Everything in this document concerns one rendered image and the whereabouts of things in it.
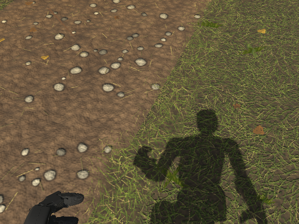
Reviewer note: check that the left robot hand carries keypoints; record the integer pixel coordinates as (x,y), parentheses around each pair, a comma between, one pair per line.
(41,213)

